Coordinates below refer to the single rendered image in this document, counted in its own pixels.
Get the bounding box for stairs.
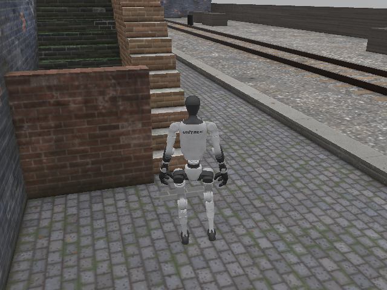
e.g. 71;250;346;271
111;0;200;174

